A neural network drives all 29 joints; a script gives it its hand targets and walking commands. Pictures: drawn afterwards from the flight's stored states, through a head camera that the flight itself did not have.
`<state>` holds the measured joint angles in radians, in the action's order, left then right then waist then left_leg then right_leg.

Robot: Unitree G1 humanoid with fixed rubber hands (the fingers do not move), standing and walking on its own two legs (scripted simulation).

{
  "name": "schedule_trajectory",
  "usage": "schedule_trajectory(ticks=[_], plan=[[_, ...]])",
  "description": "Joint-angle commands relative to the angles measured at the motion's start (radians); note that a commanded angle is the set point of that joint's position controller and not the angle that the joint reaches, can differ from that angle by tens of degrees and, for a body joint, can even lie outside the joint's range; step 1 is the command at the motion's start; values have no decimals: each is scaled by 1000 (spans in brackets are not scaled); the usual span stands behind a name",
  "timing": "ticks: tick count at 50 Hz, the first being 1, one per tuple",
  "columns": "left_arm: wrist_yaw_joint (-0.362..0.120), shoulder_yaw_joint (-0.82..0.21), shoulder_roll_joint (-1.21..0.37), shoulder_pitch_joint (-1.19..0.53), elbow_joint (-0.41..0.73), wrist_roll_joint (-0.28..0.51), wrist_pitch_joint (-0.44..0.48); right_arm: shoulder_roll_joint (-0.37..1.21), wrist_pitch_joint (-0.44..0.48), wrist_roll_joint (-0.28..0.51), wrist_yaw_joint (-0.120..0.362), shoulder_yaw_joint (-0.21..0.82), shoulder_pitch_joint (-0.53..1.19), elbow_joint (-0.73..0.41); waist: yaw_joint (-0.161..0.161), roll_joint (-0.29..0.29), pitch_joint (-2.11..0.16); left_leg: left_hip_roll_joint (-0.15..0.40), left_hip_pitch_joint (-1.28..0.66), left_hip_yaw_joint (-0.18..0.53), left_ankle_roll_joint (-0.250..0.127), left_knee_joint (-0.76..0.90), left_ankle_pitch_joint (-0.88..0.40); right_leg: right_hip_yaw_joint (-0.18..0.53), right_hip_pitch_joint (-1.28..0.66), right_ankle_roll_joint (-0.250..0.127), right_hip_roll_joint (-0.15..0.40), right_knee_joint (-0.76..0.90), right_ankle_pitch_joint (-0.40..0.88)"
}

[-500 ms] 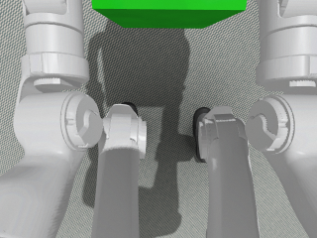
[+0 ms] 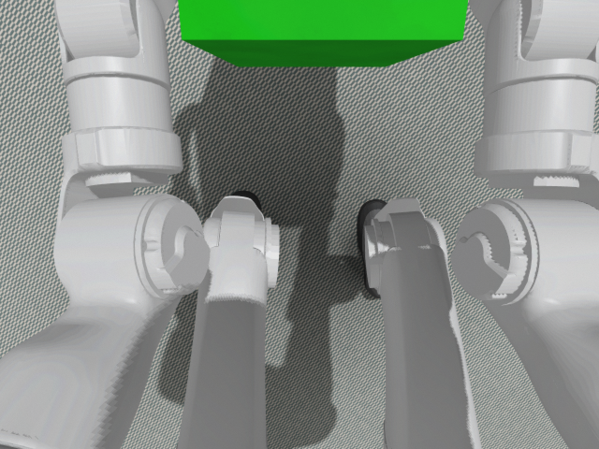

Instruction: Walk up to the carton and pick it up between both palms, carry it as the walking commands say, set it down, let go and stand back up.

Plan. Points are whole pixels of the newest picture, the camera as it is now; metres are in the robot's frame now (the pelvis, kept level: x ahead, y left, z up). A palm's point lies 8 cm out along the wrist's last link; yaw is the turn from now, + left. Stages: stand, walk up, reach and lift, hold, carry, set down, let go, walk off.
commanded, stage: reach and lift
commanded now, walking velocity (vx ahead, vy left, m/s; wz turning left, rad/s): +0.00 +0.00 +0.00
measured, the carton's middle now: out of the picture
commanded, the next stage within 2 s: none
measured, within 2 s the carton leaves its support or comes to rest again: neither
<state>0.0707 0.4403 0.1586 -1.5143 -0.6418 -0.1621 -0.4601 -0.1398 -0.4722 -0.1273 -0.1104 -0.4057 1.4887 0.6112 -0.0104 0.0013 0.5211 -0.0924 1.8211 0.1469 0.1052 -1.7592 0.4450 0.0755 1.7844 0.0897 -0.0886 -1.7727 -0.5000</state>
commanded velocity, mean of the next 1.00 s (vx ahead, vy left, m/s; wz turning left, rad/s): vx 0.00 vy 0.00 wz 0.00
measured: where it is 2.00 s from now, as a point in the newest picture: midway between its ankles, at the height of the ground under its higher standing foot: (309, 261)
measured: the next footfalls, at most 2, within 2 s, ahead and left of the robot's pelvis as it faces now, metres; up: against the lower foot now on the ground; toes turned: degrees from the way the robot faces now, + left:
none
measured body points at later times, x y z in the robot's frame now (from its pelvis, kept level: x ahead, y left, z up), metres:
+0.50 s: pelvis +0.00 +0.01 +0.05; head +0.35 +0.02 +0.32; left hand +0.56 +0.16 -0.06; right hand +0.56 -0.13 -0.06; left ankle +0.15 +0.14 -0.46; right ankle +0.13 -0.14 -0.46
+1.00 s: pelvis +0.01 +0.00 +0.10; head +0.31 +0.01 +0.44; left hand +0.54 +0.16 +0.03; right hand +0.54 -0.13 +0.03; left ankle +0.15 +0.14 -0.46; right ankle +0.13 -0.14 -0.46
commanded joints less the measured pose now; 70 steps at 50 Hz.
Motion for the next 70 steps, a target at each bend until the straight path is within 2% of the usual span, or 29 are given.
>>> schedule_trajectory(ticks=[1,3,4,6,9,13,16,22,23,24,26,30,33,35,38,41,43,45,49,50,51,54,58,59,60,66,67,68,70], plan=[[-335,-532,-1083,-618,-94,205,-1,1054,33,192,348,560,738,-12,2,-2,-2185,-61,-618,-262,-71,136,-173,-204,-542,-42,-66,169,207],[-334,-561,-1060,-620,-3,180,6,1097,27,206,365,553,669,15,-26,-47,-2209,-64,-711,-265,-76,163,-178,-199,-506,-39,-73,187,179],[-333,-609,-1106,-649,103,223,11,1119,27,213,364,573,628,-44,12,-39,-2359,-68,-775,-270,-64,161,-249,-207,-612,-38,-80,189,269],[-332,-567,-1100,-598,-60,210,-5,1059,37,217,360,555,706,-5,9,-38,-2200,-60,-709,-256,-66,170,-195,-212,-499,-42,-72,193,187],[-327,-622,-1141,-587,66,237,9,1113,47,240,349,658,734,-161,-9,26,-2389,-68,-783,-250,-71,174,-283,-193,-688,-38,-77,206,304],[-323,-626,-1150,-564,22,252,-14,1050,47,252,337,656,761,-199,12,-33,-2375,-74,-825,-245,-70,218,-248,-190,-708,-35,-73,244,263],[-322,-668,-1160,-632,57,268,-8,1066,28,198,347,586,612,-40,95,-35,-2303,-62,-841,-229,-51,233,-205,-214,-610,-50,-78,274,213],[-318,-595,-1155,-553,-3,178,-1,1114,40,208,370,583,656,-35,-15,-55,-2176,-68,-862,-246,-67,283,-150,-194,-570,-49,-74,318,126],[-318,-635,-1237,-548,20,222,-6,1102,49,230,376,608,682,-126,33,-66,-2315,-70,-946,-233,-60,302,-190,-214,-654,-50,-78,319,172],[-311,-602,-1155,-537,71,209,10,1139,47,250,366,634,676,-146,-19,-8,-2345,-72,-923,-239,-75,276,-255,-190,-701,-35,-78,302,230],[-316,-642,-1172,-598,51,239,-3,1111,36,211,361,603,633,-68,62,-13,-2305,-64,-908,-212,-67,318,-181,-204,-686,-48,-78,334,186],[-324,-634,-1202,-469,-31,210,-11,1092,44,200,373,599,597,-74,45,-53,-2220,-59,-956,-204,-64,354,-192,-208,-658,-51,-77,367,180],[-317,-672,-1223,-510,110,250,9,1130,55,243,366,642,630,-194,37,-51,-2408,-69,-1042,-224,-63,355,-281,-183,-830,-44,-80,378,293],[-321,-643,-1164,-522,37,223,13,1092,43,180,365,564,533,8,60,-59,-2173,-59,-907,-221,-60,365,-164,-173,-684,-53,-73,403,171],[-308,-716,-1225,-499,162,261,12,1126,63,264,361,705,692,-308,21,-14,-2478,-73,-1097,-208,-73,380,-324,-183,-891,-40,-89,404,319],[-331,-601,-1161,-386,-126,182,1,1157,31,170,350,588,474,59,14,-7,-2018,-52,-835,-214,-85,420,-67,-157,-697,-38,-64,446,74],[-335,-645,-1223,-417,80,197,22,1206,49,214,363,672,547,-183,-3,-11,-2265,-75,-978,-233,-84,431,-195,-150,-920,-29,-71,477,228],[-322,-700,-1210,-401,145,241,32,1210,58,240,353,694,464,-155,-5,-34,-2357,-77,-1053,-229,-72,418,-349,-144,-970,-37,-84,468,374],[-338,-568,-1180,-346,-83,149,24,1193,37,118,360,544,370,68,18,21,-1867,-58,-834,-217,-88,498,-65,-149,-749,-33,-65,531,83],[-336,-567,-1204,-289,-56,145,30,1247,48,160,363,609,413,-44,-28,27,-1973,-71,-906,-218,-102,496,-147,-131,-847,-33,-69,539,150],[-328,-570,-1242,-237,-100,135,25,1219,62,154,359,586,362,-44,14,-4,-1917,-68,-915,-218,-89,496,-206,-143,-821,-33,-73,534,233],[-324,-466,-1257,-149,-140,60,44,1247,74,91,363,472,267,80,-31,-31,-1638,-68,-818,-218,-85,549,-189,-127,-707,-46,-76,571,213],[-315,-355,-1289,38,-259,18,47,1204,79,-9,342,363,120,135,38,27,-1402,-56,-782,-177,-88,639,-210,-139,-678,-55,-70,664,225],[-317,-357,-1299,79,-248,-9,48,1234,87,5,347,393,114,93,-15,5,-1456,-64,-816,-185,-92,653,-199,-132,-718,-58,-74,678,214],[-316,-345,-1306,85,-271,-10,46,1198,91,-41,351,312,48,172,53,-32,-1336,-62,-785,-183,-74,678,-142,-148,-660,-72,-74,708,161],[-309,-352,-1214,120,-138,-50,101,1235,110,-98,360,282,-111,195,39,-11,-1285,-54,-884,-167,-89,752,-253,-119,-738,-70,-65,790,275],[-307,-357,-1229,152,-125,-53,106,1230,122,-77,362,322,-91,158,-7,-33,-1308,-56,-917,-175,-84,771,-295,-113,-808,-78,-77,800,313],[-300,-380,-1251,183,-135,-55,98,1201,127,-91,370,282,-105,168,55,-53,-1289,-42,-985,-150,-70,794,-299,-134,-733,-79,-80,794,297],[-295,-441,-1275,166,-78,-50,106,1252,137,-56,378,345,-124,119,3,-121,-1345,-54,-1029,-163,-72,801,-327,-124,-777,-85,-83,799,323]])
